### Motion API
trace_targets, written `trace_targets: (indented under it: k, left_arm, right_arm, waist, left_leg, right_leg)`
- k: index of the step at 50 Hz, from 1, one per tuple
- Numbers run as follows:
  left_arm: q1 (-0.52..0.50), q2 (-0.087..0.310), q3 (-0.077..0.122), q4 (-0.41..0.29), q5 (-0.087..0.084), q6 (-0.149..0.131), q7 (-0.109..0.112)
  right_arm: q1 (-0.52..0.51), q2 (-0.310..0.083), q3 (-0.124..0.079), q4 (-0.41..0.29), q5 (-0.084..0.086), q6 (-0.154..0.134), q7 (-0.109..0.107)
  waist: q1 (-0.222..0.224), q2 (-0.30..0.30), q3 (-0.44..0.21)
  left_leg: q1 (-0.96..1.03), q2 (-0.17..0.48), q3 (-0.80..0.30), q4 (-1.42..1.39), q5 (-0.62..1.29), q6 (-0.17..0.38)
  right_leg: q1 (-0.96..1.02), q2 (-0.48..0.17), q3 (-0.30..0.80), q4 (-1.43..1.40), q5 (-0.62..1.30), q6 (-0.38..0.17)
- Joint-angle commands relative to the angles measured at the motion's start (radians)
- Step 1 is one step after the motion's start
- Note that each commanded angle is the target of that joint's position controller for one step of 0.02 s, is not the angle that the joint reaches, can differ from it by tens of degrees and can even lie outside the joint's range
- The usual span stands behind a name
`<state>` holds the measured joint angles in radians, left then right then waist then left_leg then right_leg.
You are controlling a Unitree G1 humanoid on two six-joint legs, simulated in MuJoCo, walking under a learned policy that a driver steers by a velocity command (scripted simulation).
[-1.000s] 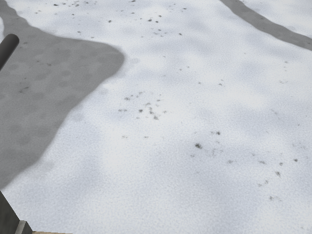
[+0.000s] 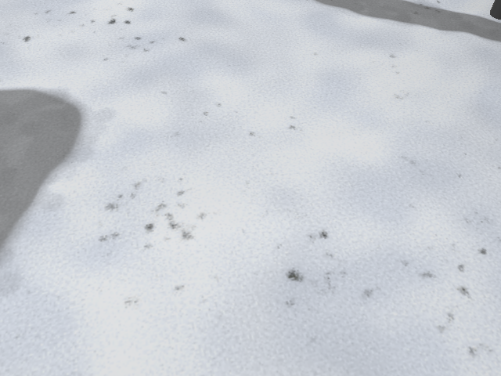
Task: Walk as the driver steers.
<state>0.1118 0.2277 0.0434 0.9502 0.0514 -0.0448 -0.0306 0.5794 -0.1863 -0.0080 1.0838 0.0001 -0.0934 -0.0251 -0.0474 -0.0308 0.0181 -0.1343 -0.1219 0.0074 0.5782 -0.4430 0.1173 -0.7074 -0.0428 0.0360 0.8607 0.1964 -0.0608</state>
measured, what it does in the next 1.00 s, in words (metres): goes down: right foot 0.15 m lower, then left foot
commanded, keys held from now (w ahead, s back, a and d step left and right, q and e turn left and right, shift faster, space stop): w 0.40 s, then no key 0.60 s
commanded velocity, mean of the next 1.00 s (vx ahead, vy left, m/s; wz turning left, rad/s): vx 0.31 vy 0.00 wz -0.01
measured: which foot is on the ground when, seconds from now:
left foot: down 0.00-0.28, up 0.30-0.60, down 0.62-1.00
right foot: up 0.00-0.24, down 0.26-0.64, up 0.66-0.90, down 0.92-1.00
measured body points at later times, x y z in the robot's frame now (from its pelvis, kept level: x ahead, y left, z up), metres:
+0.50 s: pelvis +0.32 -0.01 -0.14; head +0.35 -0.02 +0.31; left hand +0.30 +0.23 -0.28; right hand +0.36 -0.25 -0.29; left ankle +0.41 +0.12 -0.81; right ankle +0.29 -0.08 -0.87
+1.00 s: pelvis +0.45 -0.01 -0.14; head +0.44 -0.02 +0.31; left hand +0.48 +0.21 -0.29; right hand +0.48 -0.23 -0.30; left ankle +0.52 +0.10 -0.87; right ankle +0.46 -0.11 -0.87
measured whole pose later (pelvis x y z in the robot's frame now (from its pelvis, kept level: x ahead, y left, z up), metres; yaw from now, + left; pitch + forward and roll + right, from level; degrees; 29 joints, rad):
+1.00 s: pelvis +0.45 -0.01 -0.14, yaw -2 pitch -2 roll +1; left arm 0.28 0.14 0.00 1.06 0.03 0.00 0.03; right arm 0.24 -0.16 0.00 1.06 -0.01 0.00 -0.01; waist -0.02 0.01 0.01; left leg -0.29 -0.03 0.03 0.48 -0.15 0.03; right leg -0.24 0.01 -0.02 0.56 -0.27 -0.04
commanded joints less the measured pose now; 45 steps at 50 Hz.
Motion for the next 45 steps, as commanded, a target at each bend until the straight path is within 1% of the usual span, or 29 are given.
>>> trace_targets:
  k: [1,5,7,10,11,12,13,14,15,16,17,18,19,20,21,22,23,25,27,31,32,33,34,35,36,38,40,42,45]
  left_arm:
    - [-0.126,0.022,-0.004,-0.064,-0.003,-0.034,-0.017]
    - [-0.252,0.034,-0.008,-0.123,-0.005,-0.036,-0.007]
    - [-0.361,0.015,-0.022,-0.168,-0.031,-0.048,-0.006]
    - [-0.295,-0.005,-0.038,-0.127,-0.057,-0.046,-0.010]
    - [-0.215,0.026,-0.031,-0.096,-0.050,-0.048,-0.006]
    - [-0.077,0.046,-0.023,-0.039,-0.041,-0.051,0.003]
    - [0.106,0.068,-0.011,0.017,-0.027,-0.048,0.008]
    - [0.314,0.128,0.008,0.060,-0.020,-0.039,0.011]
    - [0.457,0.182,0.029,0.085,-0.009,-0.032,0.003]
    - [0.440,0.201,0.048,0.073,-0.051,-0.027,0.010]
    - [0.364,0.141,0.036,0.031,-0.034,-0.023,0.035]
    - [0.277,0.104,0.032,0.018,-0.017,-0.025,0.045]
    - [0.207,0.057,0.014,-0.003,-0.018,-0.037,0.048]
    - [0.224,0.041,0.010,0.020,-0.020,-0.051,0.051]
    - [0.213,0.022,0.000,0.034,-0.029,-0.063,0.050]
    - [0.218,0.028,0.002,0.036,-0.033,-0.070,0.047]
    - [0.214,0.028,-0.002,0.043,-0.037,-0.073,0.046]
    - [0.218,0.017,-0.005,0.048,-0.051,-0.071,0.041]
    - [0.261,0.034,-0.002,0.063,-0.064,-0.065,0.039]
    - [0.314,0.050,-0.007,0.094,-0.063,-0.056,0.045]
    - [0.389,0.027,-0.015,0.095,-0.060,-0.062,0.049]
    - [0.551,-0.046,-0.032,0.120,-0.099,-0.047,0.060]
    - [0.468,0.041,-0.010,0.115,-0.066,-0.021,0.064]
    - [0.392,0.049,-0.003,0.088,-0.038,-0.005,0.058]
    - [0.341,0.029,-0.006,0.071,-0.026,0.004,0.055]
    - [0.344,0.001,-0.012,0.076,-0.026,0.029,0.055]
    - [0.374,-0.035,-0.022,0.101,-0.035,0.039,0.058]
    - [0.361,-0.040,-0.027,0.108,-0.042,0.044,0.062]
    - [0.339,-0.033,-0.029,0.121,-0.023,0.051,0.060]
  right_arm:
    - [0.010,-0.091,-0.005,-0.034,-0.005,-0.025,-0.011]
    - [0.088,-0.086,-0.005,0.011,-0.041,-0.011,-0.014]
    - [0.138,-0.044,0.003,0.031,-0.032,-0.010,-0.020]
    - [0.156,-0.033,0.006,0.075,-0.058,0.032,-0.033]
    - [0.164,-0.038,0.009,0.081,-0.065,0.038,-0.031]
    - [0.170,-0.046,0.009,0.089,-0.062,0.041,-0.029]
    - [0.135,-0.047,0.009,0.080,-0.043,0.040,-0.029]
    - [0.057,-0.066,-0.009,0.052,-0.022,0.024,-0.007]
    - [0.121,-0.056,-0.012,0.033,0.048,0.021,-0.033]
    - [0.049,-0.124,-0.011,-0.030,0.048,0.020,-0.036]
    - [-0.071,-0.125,-0.013,-0.060,0.012,0.013,-0.020]
    - [-0.195,-0.118,-0.026,-0.084,-0.028,0.011,-0.001]
    - [-0.200,-0.125,-0.039,-0.084,-0.048,0.014,0.020]
    - [-0.191,-0.083,-0.039,-0.074,-0.065,0.025,0.033]
    - [-0.213,-0.017,-0.026,-0.080,-0.062,0.041,0.042]
    - [-0.213,0.041,-0.016,-0.077,-0.063,0.043,0.046]
    - [-0.216,0.055,-0.008,-0.080,-0.049,0.036,0.048]
    - [-0.240,0.031,-0.005,-0.090,-0.017,0.016,0.047]
    - [-0.259,0.005,-0.006,-0.080,-0.010,0.012,0.041]
    - [-0.208,-0.072,-0.020,-0.048,-0.037,0.003,0.022]
    - [-0.146,-0.156,-0.035,-0.044,-0.041,-0.008,0.017]
    - [-0.091,-0.195,-0.047,-0.051,-0.024,0.003,0.020]
    - [-0.121,-0.135,-0.032,-0.066,0.012,0.019,0.027]
    - [-0.207,-0.128,-0.027,-0.083,0.014,0.029,0.023]
    - [-0.294,-0.108,-0.021,-0.101,0.004,0.039,0.017]
    - [-0.380,-0.085,-0.012,-0.111,-0.013,0.049,0.007]
    - [-0.383,-0.074,-0.006,-0.098,-0.024,0.047,0.004]
    - [-0.365,-0.088,-0.008,-0.082,-0.020,0.044,0.004]
    - [-0.398,-0.095,-0.008,-0.084,0.003,0.059,0.005]
  waist:
    - [-0.016,0.038,0.051]
    - [-0.095,0.069,0.142]
    - [-0.157,0.057,0.163]
    - [-0.150,0.044,0.165]
    - [-0.125,0.008,0.138]
    - [-0.070,-0.011,0.086]
    - [0.025,0.008,0.037]
    - [0.134,-0.017,-0.107]
    - [0.149,-0.108,-0.345]
    - [0.178,-0.068,-0.468]
    - [0.159,0.001,-0.331]
    - [0.132,0.047,-0.144]
    - [0.074,0.120,-0.059]
    - [0.028,0.096,-0.001]
    - [-0.015,0.120,0.067]
    - [-0.012,0.062,0.051]
    - [-0.024,-0.017,0.030]
    - [-0.021,-0.105,0.003]
    - [-0.005,-0.090,-0.011]
    - [-0.039,-0.019,0.013]
    - [-0.039,0.089,-0.054]
    - [-0.030,0.282,-0.265]
    - [-0.050,0.150,-0.298]
    - [-0.024,0.115,-0.185]
    - [0.004,0.092,-0.093]
    - [0.059,0.121,-0.022]
    - [0.077,0.131,-0.033]
    - [0.072,0.142,-0.064]
    - [0.095,0.117,-0.056]
  left_leg:
    - [-0.113,0.195,-0.227,-0.066,0.373,0.052]
    - [0.029,0.210,-0.321,0.072,0.439,0.088]
    - [0.091,0.191,-0.307,0.114,0.484,0.071]
    - [0.096,0.180,-0.292,0.229,0.606,0.050]
    - [0.090,0.178,-0.284,0.309,0.679,0.037]
    - [0.055,0.173,-0.257,0.450,0.753,0.030]
    - [-0.128,0.152,-0.221,0.662,0.641,0.024]
    - [-0.435,0.068,-0.118,0.935,0.142,0.001]
    - [-0.734,0.025,-0.070,1.351,-0.450,-0.042]
    - [-0.930,0.073,-0.076,1.404,-0.376,-0.026]
    - [-0.995,0.128,-0.042,1.220,-0.227,-0.024]
    - [-0.965,0.143,-0.029,1.128,-0.115,-0.021]
    - [-0.828,0.166,-0.049,0.950,0.022,-0.027]
    - [-0.724,0.179,-0.085,0.856,0.069,-0.033]
    - [-0.597,0.192,-0.066,0.642,0.126,-0.069]
    - [-0.485,0.171,-0.023,0.521,0.181,-0.093]
    - [-0.388,0.160,-0.008,0.396,0.242,-0.096]
    - [-0.167,0.103,0.038,0.190,0.420,-0.085]
    - [-0.084,0.077,0.046,0.139,0.506,-0.080]
    - [0.070,0.077,0.023,-0.070,0.578,-0.032]
    - [0.214,0.257,-0.136,-0.034,1.070,0.015]
    - [0.399,0.541,-0.398,-0.020,1.385,0.201]
    - [0.317,0.531,-0.455,-0.081,1.189,0.230]
    - [0.190,0.483,-0.411,-0.143,0.946,0.214]
    - [0.057,0.441,-0.360,-0.201,0.777,0.183]
    - [-0.148,0.359,-0.235,-0.276,0.667,0.121]
    - [-0.198,0.311,-0.166,-0.287,0.665,0.093]
    - [-0.184,0.308,-0.163,-0.283,0.580,0.083]
    - [-0.283,0.278,-0.166,-0.286,0.160,0.024]
  right_leg:
    - [0.100,0.032,-0.055,-0.197,0.277,0.004]
    - [-0.042,0.035,-0.014,-0.251,0.110,0.024]
    - [-0.036,0.047,-0.035,-0.376,0.078,0.044]
    - [0.140,0.030,-0.048,-0.536,0.058,0.015]
    - [0.236,0.037,-0.057,-0.583,0.063,-0.002]
    - [0.405,0.049,-0.078,-0.622,0.079,-0.022]
    - [0.675,-0.009,-0.032,-0.652,0.141,-0.045]
    - [1.080,-0.133,0.081,-0.425,0.449,-0.110]
    - [1.476,-0.399,0.306,-0.099,0.856,-0.256]
    - [1.549,-0.452,0.464,-0.193,0.333,-0.382]
    - [1.360,-0.380,0.450,-0.390,-0.173,-0.349]
    - [1.090,-0.330,0.428,-0.515,-0.339,-0.315]
    - [0.853,-0.292,0.367,-0.555,-0.264,-0.279]
    - [0.677,-0.270,0.345,-0.546,-0.128,-0.258]
    - [0.480,-0.202,0.242,-0.588,0.007,-0.218]
    - [0.420,-0.155,0.172,-0.596,0.162,-0.208]
    - [0.387,-0.110,0.100,-0.577,0.293,-0.188]
    - [0.292,-0.048,0.012,-0.533,0.329,-0.140]
    - [0.306,-0.058,0.030,-0.500,0.262,-0.114]
    - [0.378,-0.031,0.053,-0.255,0.240,-0.074]
    - [0.317,0.015,0.006,-0.068,-0.045,-0.039]
    - [0.232,0.108,-0.070,0.268,-0.726,-0.004]
    - [0.216,0.116,-0.028,0.360,-0.869,0.007]
    - [0.183,0.088,-0.011,0.378,-0.834,0.015]
    - [0.190,0.055,-0.006,0.325,-0.780,0.019]
    - [0.327,0.024,-0.025,0.164,-0.699,0.035]
    - [0.433,0.041,-0.049,0.001,-0.666,0.044]
    - [0.485,0.048,-0.060,-0.108,-0.603,0.041]
    - [0.619,0.058,-0.086,-0.296,-0.453,0.018]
